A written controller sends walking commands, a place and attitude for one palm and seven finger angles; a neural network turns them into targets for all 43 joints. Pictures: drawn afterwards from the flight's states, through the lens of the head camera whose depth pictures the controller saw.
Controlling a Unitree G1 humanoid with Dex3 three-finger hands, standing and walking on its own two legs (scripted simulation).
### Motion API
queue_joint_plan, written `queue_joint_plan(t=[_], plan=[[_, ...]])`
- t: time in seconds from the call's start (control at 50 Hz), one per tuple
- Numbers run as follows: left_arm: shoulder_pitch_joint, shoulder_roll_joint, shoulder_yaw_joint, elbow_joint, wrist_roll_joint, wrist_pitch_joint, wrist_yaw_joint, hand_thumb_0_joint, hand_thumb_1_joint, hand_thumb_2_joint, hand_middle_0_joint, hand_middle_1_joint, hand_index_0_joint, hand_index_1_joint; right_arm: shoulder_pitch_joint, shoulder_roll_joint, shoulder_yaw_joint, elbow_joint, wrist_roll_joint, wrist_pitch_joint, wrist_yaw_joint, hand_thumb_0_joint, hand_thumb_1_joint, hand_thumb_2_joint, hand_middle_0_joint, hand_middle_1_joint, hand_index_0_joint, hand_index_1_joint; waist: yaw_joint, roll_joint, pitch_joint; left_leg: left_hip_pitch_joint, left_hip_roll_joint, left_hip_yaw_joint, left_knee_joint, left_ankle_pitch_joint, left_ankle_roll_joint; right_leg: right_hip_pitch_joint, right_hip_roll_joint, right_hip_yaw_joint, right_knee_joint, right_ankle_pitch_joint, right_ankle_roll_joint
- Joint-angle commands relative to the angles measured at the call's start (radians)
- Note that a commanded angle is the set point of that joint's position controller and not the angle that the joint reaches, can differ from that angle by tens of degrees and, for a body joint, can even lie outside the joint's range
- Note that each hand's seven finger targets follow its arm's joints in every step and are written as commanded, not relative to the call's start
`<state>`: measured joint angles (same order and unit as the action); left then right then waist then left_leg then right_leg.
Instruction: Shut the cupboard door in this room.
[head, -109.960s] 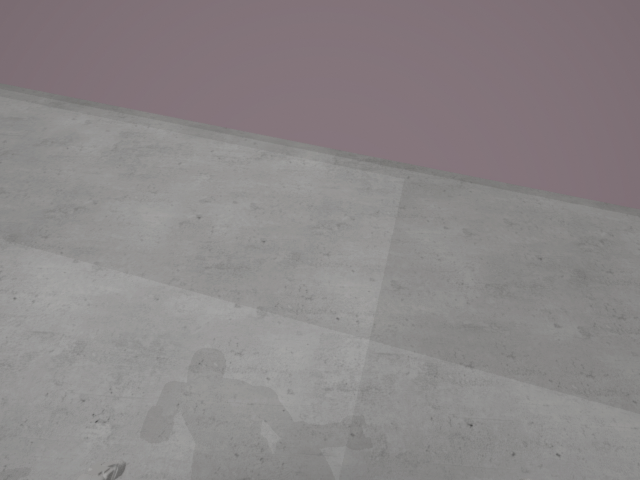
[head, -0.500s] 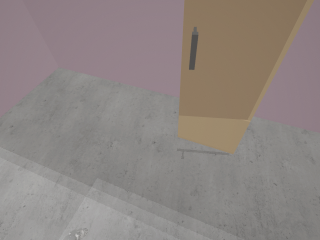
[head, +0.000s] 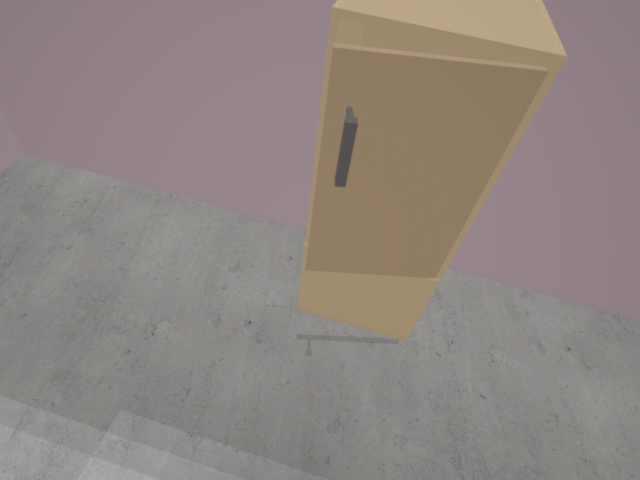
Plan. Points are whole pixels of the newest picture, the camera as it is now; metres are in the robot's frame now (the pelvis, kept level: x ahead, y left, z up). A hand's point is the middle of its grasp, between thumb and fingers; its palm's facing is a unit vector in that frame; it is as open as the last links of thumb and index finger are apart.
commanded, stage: take the last steps up to it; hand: left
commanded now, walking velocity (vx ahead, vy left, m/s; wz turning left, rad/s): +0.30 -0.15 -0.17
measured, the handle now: (344, 147) +0.67 -0.01 +0.05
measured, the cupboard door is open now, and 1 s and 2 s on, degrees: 15 15 15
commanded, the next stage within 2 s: come to a stop and stand still in 0.40 s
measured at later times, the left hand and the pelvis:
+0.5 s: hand (283, 413) +0.26 +0.05 -0.17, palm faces -0.05 -0.98 -0.21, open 7.2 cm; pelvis +0.17 -0.12 -0.01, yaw -3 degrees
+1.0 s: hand (280, 423) +0.25 +0.06 -0.19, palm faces -0.01 -0.97 -0.22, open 7.4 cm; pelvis +0.21 -0.12 -0.01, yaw -4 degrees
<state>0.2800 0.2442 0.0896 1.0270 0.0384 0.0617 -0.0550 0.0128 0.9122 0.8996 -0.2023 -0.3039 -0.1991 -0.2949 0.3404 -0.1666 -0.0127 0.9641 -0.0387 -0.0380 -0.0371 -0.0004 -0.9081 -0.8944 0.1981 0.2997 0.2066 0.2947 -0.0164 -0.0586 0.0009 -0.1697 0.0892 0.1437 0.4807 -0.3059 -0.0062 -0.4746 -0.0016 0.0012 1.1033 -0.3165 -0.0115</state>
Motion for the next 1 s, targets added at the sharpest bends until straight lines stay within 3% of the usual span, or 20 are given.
queue_joint_plan(t=[0.0, 0.12, 0.18, 0.22, 0.26, 0.28, 0.3, 0.32, 0.34, 0.38, 0.44, 0.52, 0.6, 0.64, 0.68, 0.74, 0.84, 0.9, 0.96, 0.98], plan=[[-0.054, 0.012, -0.005, -0.093, -0.006, -0.036, -0.002, 0.0, 0.9, 0.9, -0.2, -0.3, -0.2, -0.3, 0.101, -0.175, -0.041, -0.006, 0.007, -0.026, -0.012, 0.0, -0.9, -0.9, 0.2, 0.3, 0.2, 0.3, -0.006, 0.216, 0.086, 0.103, 0.232, -0.124, -0.275, 0.248, 0.061, -0.222, -0.048, 0.02, 0.055, 0.119, 0.023], [-0.196, -0.008, -0.025, -0.13, -0.01, -0.041, -0.007, 0.0, 0.9, 0.9, -0.2, -0.3, -0.2, -0.3, 0.167, -0.174, -0.054, 0.044, 0.002, -0.021, -0.004, 0.0, -0.9, -0.9, 0.2, 0.3, 0.2, 0.3, -0.041, 0.235, 0.137, 0.146, 0.25, -0.049, -0.258, 0.351, 0.106, -0.227, -0.084, -0.041, -0.217, 0.164, 0.019], [-0.209, -0.001, -0.025, -0.124, -0.015, -0.052, -0.007, 0.0, 0.9, 0.9, -0.2, -0.3, -0.2, -0.3, 0.147, -0.196, -0.066, 0.055, -0.002, -0.014, 0.0, 0.0, -0.9, -0.9, 0.2, 0.3, 0.2, 0.3, -0.04, 0.254, 0.128, 0.127, 0.258, -0.015, -0.219, 0.39, 0.098, -0.091, -0.063, -0.087, -0.393, 0.128, -0.004], [-0.153, 0.021, -0.02, -0.1, -0.017, -0.059, 0.0, 0.0, 0.9, 0.9, -0.2, -0.3, -0.2, -0.3, 0.122, -0.213, -0.074, 0.062, 0.001, -0.008, 0.002, 0.0, -0.9, -0.9, 0.2, 0.3, 0.2, 0.3, -0.009, 0.249, 0.105, 0.098, 0.263, -0.001, -0.148, 0.505, 0.09, 0.045, -0.03, -0.113, -0.453, 0.102, -0.027], [0.066, 0.058, -0.003, -0.027, -0.012, -0.077, 0.008, 0.0, 0.9, 0.9, -0.2, -0.3, -0.2, -0.3, 0.089, -0.208, -0.072, 0.062, 0.012, -0.007, 0.004, 0.0, -0.9, -0.9, 0.2, 0.3, 0.2, 0.3, 0.094, 0.165, -0.001, 0.014, 0.199, 0.054, 0.102, 0.581, 0.047, 0.359, 0.02, -0.134, -0.571, 0.178, -0.05], [0.218, 0.142, 0.019, 0.019, -0.006, -0.092, 0.02, 0.0, 0.9, 0.9, -0.2, -0.3, -0.2, -0.3, 0.085, -0.174, -0.067, 0.057, 0.026, -0.01, 0.015, 0.0, -0.9, -0.9, 0.2, 0.3, 0.2, 0.3, 0.163, -0.009, -0.119, -0.144, 0.113, 0.092, 0.364, 0.353, 0.011, 0.6, -0.106, 0.018, -0.641, 0.152, -0.091], [0.279, 0.229, 0.034, 0.047, -0.01, -0.098, 0.035, 0.0, 0.9, 0.9, -0.2, -0.3, -0.2, -0.3, 0.117, -0.082, -0.048, 0.032, 0.041, -0.007, 0.016, 0.0, -0.9, -0.9, 0.2, 0.3, 0.2, 0.3, 0.152, -0.284, -0.21, -0.353, -0.061, 0.041, 0.676, -0.332, -0.013, 0.72, -0.349, 0.375, -0.748, 0.226, -0.183], [0.231, 0.226, 0.03, 0.031, -0.029, -0.091, 0.049, 0.0, 0.9, 0.9, -0.2, -0.3, -0.2, -0.3, 0.072, -0.1, -0.048, 0.007, 0.043, 0.009, 0.013, 0.0, -0.9, -0.9, 0.2, 0.3, 0.2, 0.3, 0.131, -0.196, -0.156, -0.367, -0.033, -0.094, 0.809, -0.336, 0.023, 0.578, -0.385, 0.423, -0.846, 0.182, -0.209], [0.12, 0.185, 0.02, 0.014, -0.022, -0.091, 0.057, 0.0, 0.9, 0.9, -0.2, -0.3, -0.2, -0.3, 0.061, -0.089, -0.052, 0.021, 0.042, 0.014, 0.017, 0.0, -0.9, -0.9, 0.2, 0.3, 0.2, 0.3, 0.086, -0.168, -0.095, -0.384, 0.007, -0.118, 0.861, -0.244, 0.029, 0.476, -0.354, 0.361, -0.872, 0.052, -0.208], [-0.019, 0.087, -0.013, -0.022, -0.025, -0.09, 0.063, 0.0, 0.9, 0.9, -0.2, -0.3, -0.2, -0.3, 0.023, -0.092, -0.055, 0.035, 0.023, 0.016, 0.017, 0.0, -0.9, -0.9, 0.2, 0.3, 0.2, 0.3, 0.032, -0.076, -0.001, -0.366, 0.049, -0.146, 0.83, -0.12, 0.023, 0.31, -0.297, 0.223, -0.865, 0.073, -0.189], [-0.073, 0.02, -0.036, -0.022, -0.017, -0.111, 0.073, 0.0, 0.9, 0.9, -0.2, -0.3, -0.2, -0.3, 0.073, -0.043, -0.044, 0.055, 0.009, 0.036, 0.022, 0.0, -0.9, -0.9, 0.2, 0.3, 0.2, 0.3, -0.036, -0.023, -0.007, -0.269, 0.045, -0.117, 0.669, -0.071, 0.006, 0.215, -0.244, 0.053, -0.871, 0.281, -0.18], [-0.04, -0.011, -0.052, 0.001, -0.017, -0.123, 0.078, 0.0, 0.9, 0.9, -0.2, -0.3, -0.2, -0.3, 0.029, -0.011, -0.025, 0.051, 0.014, 0.042, 0.018, 0.0, -0.9, -0.9, 0.2, 0.3, 0.2, 0.3, -0.028, 0.03, 0.006, -0.234, 0.016, -0.098, 0.424, -0.06, -0.022, 0.24, -0.244, 0.045, -0.854, 0.559, -0.205], [-0.011, 0.016, -0.053, 0.026, -0.025, -0.123, 0.093, 0.0, 0.9, 0.9, -0.2, -0.3, -0.2, -0.3, -0.027, -0.015, -0.004, 0.054, 0.031, 0.04, 0.008, 0.0, -0.9, -0.9, 0.2, 0.3, 0.2, 0.3, -0.005, 0.049, -0.064, -0.158, -0.025, -0.114, 0.135, 0.023, -0.029, 0.404, -0.252, 0.062, -0.736, 0.914, -0.154], [-0.007, 0.029, -0.047, 0.03, -0.032, -0.109, 0.103, 0.0, 0.9, 0.9, -0.2, -0.3, -0.2, -0.3, -0.033, -0.055, -0.013, 0.055, 0.036, 0.048, 0.005, 0.0, -0.9, -0.9, 0.2, 0.3, 0.2, 0.3, -0.007, 0.026, -0.052, -0.081, -0.019, -0.133, 0.016, 0.23, -0.014, 0.389, -0.238, 0.053, -0.675, 0.891, -0.092], [0.02, 0.023, -0.041, 0.023, -0.038, -0.086, 0.113, 0.0, 0.9, 0.9, -0.2, -0.3, -0.2, -0.3, -0.046, -0.117, -0.029, 0.04, 0.028, 0.055, -0.006, 0.0, -0.9, -0.9, 0.2, 0.3, 0.2, 0.3, 0.006, 0.056, -0.036, 0.012, 0.065, -0.177, 0.043, 0.632, 0.041, 0.311, -0.186, 0.029, -0.64, 0.738, -0.009], [0.024, 0.035, -0.037, 0.003, -0.024, -0.058, 0.12, 0.0, 0.9, 0.9, -0.2, -0.3, -0.2, -0.3, -0.069, -0.132, -0.041, 0.018, 0.024, 0.076, -0.014, 0.0, -0.9, -0.9, 0.2, 0.3, 0.2, 0.3, 0.01, 0.142, 0.029, 0.006, 0.092, -0.196, 0.086, 0.704, 0.068, 0.244, -0.16, 0.032, -0.611, 0.595, -0.017], [0.037, 0.048, -0.032, -0.03, -0.019, -0.046, 0.113, 0.0, 0.9, 0.9, -0.2, -0.3, -0.2, -0.3, -0.106, -0.138, -0.053, -0.028, 0.024, 0.089, -0.011, 0.0, -0.9, -0.9, 0.2, 0.3, 0.2, 0.3, 0.024, 0.057, -0.049, -0.038, 0.063, -0.202, 0.133, 0.501, 0.062, 0.298, -0.201, 0.103, -0.627, 0.543, -0.092], [0.012, 0.072, -0.024, -0.042, -0.011, -0.045, 0.106, 0.0, 0.9, 0.9, -0.2, -0.3, -0.2, -0.3, -0.137, -0.097, -0.053, -0.039, 0.029, 0.102, -0.002, 0.0, -0.9, -0.9, 0.2, 0.3, 0.2, 0.3, 0.032, -0.09, -0.016, -0.157, -0.076, -0.14, 0.353, -0.107, -0.002, 0.308, -0.344, 0.206, -0.719, 0.744, -0.22], [-0.047, 0.081, -0.019, -0.065, -0.002, -0.042, 0.106, 0.0, 0.9, 0.9, -0.2, -0.3, -0.2, -0.3, -0.161, -0.085, -0.054, -0.032, 0.031, 0.107, 0.003, 0.0, -0.9, -0.9, 0.2, 0.3, 0.2, 0.3, 0.022, -0.06, 0.032, -0.208, -0.066, -0.181, 0.498, -0.222, -0.008, 0.253, -0.345, 0.171, -0.751, 0.641, -0.262], [0.054, 0.074, -0.04, -0.112, -0.011, -0.07, 0.139, 0.0, 0.9, 0.9, -0.2, -0.3, -0.2, -0.3, -0.187, -0.102, -0.057, -0.117, 0.027, 0.063, 0.003, 0.0, -0.9, -0.9, 0.2, 0.3, 0.2, 0.3, 0.021, 0.003, -0.123, -0.318, -0.132, -0.115, 0.451, -0.27, -0.035, 0.527, -0.262, 0.272, -0.667, 1.347, -0.135]])
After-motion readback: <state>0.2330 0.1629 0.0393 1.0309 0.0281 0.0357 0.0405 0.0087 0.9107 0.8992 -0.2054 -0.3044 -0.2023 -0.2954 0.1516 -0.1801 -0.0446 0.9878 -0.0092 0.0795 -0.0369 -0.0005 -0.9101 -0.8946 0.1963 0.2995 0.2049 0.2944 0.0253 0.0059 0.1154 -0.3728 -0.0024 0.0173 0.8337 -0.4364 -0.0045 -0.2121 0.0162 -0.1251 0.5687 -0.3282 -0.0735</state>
